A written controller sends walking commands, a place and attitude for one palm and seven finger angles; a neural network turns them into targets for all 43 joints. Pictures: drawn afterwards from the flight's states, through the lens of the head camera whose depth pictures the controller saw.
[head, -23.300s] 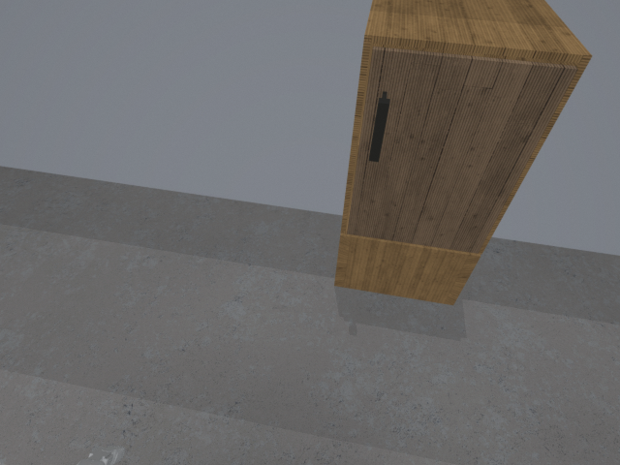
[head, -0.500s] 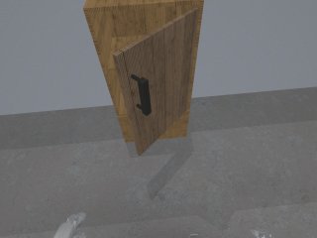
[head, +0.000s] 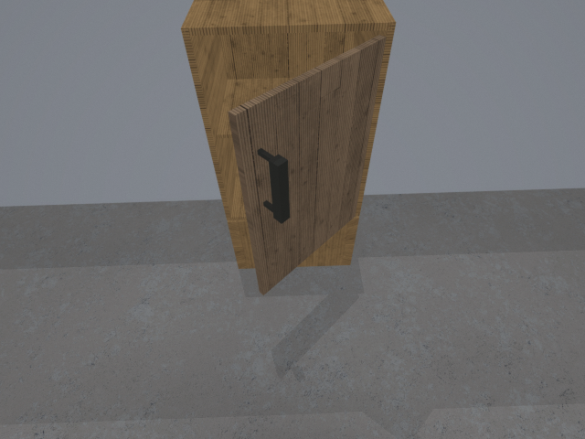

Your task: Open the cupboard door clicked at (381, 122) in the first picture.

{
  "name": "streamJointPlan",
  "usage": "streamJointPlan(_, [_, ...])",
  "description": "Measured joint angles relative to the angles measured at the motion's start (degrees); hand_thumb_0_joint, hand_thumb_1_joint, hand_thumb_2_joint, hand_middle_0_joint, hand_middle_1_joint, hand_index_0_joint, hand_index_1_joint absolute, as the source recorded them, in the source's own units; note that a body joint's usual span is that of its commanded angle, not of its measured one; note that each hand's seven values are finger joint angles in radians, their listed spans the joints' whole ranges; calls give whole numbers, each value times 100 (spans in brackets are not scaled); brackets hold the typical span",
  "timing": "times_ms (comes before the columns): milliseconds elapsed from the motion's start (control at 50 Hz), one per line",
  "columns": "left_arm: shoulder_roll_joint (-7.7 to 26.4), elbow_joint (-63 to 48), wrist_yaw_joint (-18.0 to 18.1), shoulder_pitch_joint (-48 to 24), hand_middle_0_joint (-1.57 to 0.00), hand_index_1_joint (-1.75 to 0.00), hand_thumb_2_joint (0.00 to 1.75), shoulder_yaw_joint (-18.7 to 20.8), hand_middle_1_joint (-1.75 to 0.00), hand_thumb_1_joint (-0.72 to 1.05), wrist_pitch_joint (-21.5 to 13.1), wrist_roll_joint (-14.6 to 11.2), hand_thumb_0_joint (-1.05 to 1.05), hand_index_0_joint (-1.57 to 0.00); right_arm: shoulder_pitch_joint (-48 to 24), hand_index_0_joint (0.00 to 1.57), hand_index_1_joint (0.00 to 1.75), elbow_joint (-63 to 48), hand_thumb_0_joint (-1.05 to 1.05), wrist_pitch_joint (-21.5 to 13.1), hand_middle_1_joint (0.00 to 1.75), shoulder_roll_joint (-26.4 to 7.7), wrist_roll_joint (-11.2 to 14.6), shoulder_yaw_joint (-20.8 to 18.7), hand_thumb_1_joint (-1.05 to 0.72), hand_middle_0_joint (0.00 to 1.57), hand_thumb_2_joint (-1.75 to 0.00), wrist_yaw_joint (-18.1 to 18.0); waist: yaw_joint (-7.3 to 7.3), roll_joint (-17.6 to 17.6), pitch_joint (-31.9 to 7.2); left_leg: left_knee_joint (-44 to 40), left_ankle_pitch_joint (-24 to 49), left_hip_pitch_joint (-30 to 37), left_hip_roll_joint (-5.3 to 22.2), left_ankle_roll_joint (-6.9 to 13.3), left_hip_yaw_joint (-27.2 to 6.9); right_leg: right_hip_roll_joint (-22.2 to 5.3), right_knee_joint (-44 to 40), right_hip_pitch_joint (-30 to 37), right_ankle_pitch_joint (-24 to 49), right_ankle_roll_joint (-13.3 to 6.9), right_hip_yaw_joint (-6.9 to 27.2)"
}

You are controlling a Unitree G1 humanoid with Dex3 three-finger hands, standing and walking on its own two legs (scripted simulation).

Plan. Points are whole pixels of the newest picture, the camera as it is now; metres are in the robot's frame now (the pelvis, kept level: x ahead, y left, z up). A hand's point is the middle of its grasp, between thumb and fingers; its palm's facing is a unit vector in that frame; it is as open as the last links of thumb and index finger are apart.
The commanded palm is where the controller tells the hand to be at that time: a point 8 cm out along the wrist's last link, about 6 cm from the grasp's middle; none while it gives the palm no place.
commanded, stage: let the arm hang, fingers relaxed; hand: left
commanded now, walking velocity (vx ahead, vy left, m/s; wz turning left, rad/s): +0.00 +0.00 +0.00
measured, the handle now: (272, 186) +0.57 +0.07 -0.01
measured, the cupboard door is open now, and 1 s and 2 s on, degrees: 44 44 44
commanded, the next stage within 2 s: look to check the result in 0.36 s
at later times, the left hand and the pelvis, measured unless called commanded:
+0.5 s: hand out of the picture +0.09 +0.21 -0.16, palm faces -0.01 -0.97 -0.26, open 7.4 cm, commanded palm none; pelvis +0.03 +0.01 +0.01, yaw +0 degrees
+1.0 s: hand out of the picture +0.13 +0.22 -0.16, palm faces -0.01 -0.96 -0.29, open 7.4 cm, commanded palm none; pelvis +0.05 +0.00 +0.01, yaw +0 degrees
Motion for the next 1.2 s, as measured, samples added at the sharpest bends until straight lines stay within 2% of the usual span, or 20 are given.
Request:
streamJointPlan(140, [-125,5,0,-171,-20,-30,90,-42,-30,90,-45,4,0,-20,-167,21,30,31,0,-41,30,28,4,17,-90,20,-90,10,-2,-13,-69,-161,10,160,-57,34,40,-52,-4,80,-69,56,48])
streamJointPlan(380, [-340,88,-7,-212,-20,-30,90,-128,-30,90,-107,-5,0,-20,-478,20,30,61,0,-103,30,-25,29,36,-90,20,-90,-29,-1,-108,32,-384,-20,375,-55,39,61,-42,-125,240,-138,88,72])
streamJointPlan(740, [-204,171,22,-235,-20,-30,90,-131,-30,90,-130,-21,0,-20,-732,20,30,96,0,-95,30,-94,44,75,-90,20,-90,-58,33,-61,91,-631,-70,615,8,-2,34,24,-280,442,-243,68,41])
streamJointPlan(1060, [-181,117,19,-352,-20,-30,90,-152,-30,90,-153,-26,0,-20,-746,20,30,128,0,-101,30,-164,40,89,-90,20,-90,-62,4,-48,31,-762,-84,761,54,-38,49,74,-333,543,-292,41,51])
streamJointPlan(1200, [-294,-17,36,-240,-20,-30,90,-74,-30,90,18,-18,0,-20,-710,20,30,-18,0,-22,30,-40,34,42,-90,20,-90,-152,75,-70,50,-397,-297,592,136,-65,290,172,17,273,-394,16,275])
